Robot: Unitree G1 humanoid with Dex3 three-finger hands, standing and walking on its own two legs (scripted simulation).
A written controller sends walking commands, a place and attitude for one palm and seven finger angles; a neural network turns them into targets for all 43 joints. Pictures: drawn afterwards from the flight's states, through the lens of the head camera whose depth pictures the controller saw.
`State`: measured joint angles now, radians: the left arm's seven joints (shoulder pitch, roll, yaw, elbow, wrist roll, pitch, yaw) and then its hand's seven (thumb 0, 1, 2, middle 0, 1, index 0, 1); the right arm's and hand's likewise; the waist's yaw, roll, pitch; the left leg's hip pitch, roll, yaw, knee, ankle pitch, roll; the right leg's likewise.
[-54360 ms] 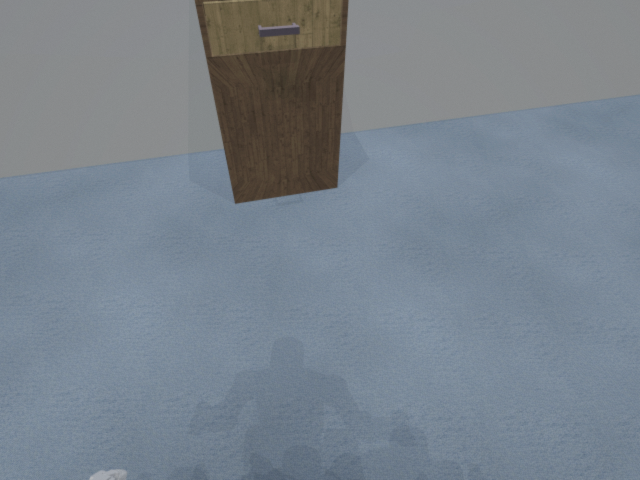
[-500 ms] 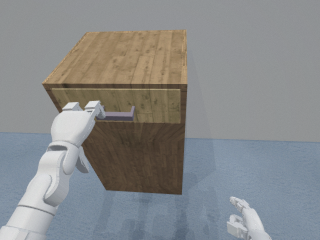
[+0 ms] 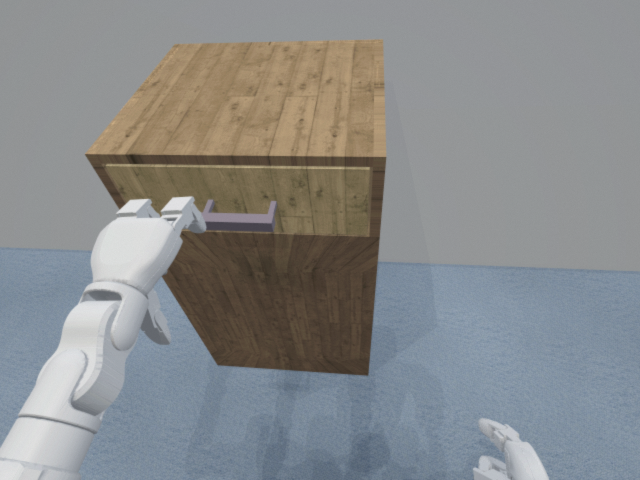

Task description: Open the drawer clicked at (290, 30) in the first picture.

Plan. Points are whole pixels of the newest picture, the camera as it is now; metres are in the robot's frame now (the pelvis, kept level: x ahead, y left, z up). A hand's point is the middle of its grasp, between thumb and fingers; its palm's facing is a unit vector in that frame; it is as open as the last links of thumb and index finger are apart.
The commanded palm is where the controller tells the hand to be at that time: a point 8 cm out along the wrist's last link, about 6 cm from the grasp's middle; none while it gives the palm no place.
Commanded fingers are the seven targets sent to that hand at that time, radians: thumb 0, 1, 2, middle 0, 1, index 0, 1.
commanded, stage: move the hooked fingers above the handle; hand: left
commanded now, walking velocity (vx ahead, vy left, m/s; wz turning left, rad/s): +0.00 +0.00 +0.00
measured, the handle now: (238, 213) +0.52 +0.23 -0.01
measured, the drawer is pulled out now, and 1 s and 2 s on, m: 0.00 0.00 0.00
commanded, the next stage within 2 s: none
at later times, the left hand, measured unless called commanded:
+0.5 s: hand (194, 251) +0.36 +0.23 +0.08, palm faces +0.00 -0.04 -1.00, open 13.8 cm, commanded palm +0.35 +0.24 +0.14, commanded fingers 0.00 -0.50 0.30 -0.30 -1.20 -0.30 -1.20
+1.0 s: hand (210, 227) +0.43 +0.23 +0.06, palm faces -0.03 -0.03 -1.00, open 13.8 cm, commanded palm +0.41 +0.24 +0.13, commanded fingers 0.00 -0.50 0.30 -0.30 -1.20 -0.30 -1.20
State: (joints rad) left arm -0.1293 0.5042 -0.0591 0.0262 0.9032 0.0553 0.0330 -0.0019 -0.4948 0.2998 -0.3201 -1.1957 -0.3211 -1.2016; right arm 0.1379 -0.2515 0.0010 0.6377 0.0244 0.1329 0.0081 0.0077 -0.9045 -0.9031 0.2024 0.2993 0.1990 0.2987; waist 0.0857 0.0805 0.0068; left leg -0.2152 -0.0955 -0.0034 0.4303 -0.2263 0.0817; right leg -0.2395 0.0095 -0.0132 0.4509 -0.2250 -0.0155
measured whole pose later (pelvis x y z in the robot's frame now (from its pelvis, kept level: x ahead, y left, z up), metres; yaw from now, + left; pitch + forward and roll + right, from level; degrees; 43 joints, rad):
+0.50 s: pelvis +0.00 -0.02 -0.01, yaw +0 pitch +4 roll +0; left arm -0.33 0.54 -0.04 0.34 0.93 -0.05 0.04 0.00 -0.49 0.30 -0.32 -1.20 -0.32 -1.20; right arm 0.18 -0.26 -0.01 0.63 0.03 0.13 -0.04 0.01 -0.90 -0.90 0.20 0.30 0.20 0.30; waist 0.05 0.05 -0.02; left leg -0.31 -0.06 -0.01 0.51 -0.27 0.05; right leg -0.33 0.04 -0.02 0.52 -0.25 -0.05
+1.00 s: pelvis +0.02 -0.02 -0.01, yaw -1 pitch +9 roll +0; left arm -0.50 0.54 -0.03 0.60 0.97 -0.08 0.10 0.00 -0.49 0.30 -0.32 -1.20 -0.32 -1.20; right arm 0.24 -0.26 -0.03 0.64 0.04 0.15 -0.04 0.00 -0.90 -0.90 0.20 0.30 0.20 0.30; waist 0.01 0.05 -0.07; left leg -0.43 -0.06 0.01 0.59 -0.32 0.06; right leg -0.45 0.05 -0.01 0.59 -0.30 -0.05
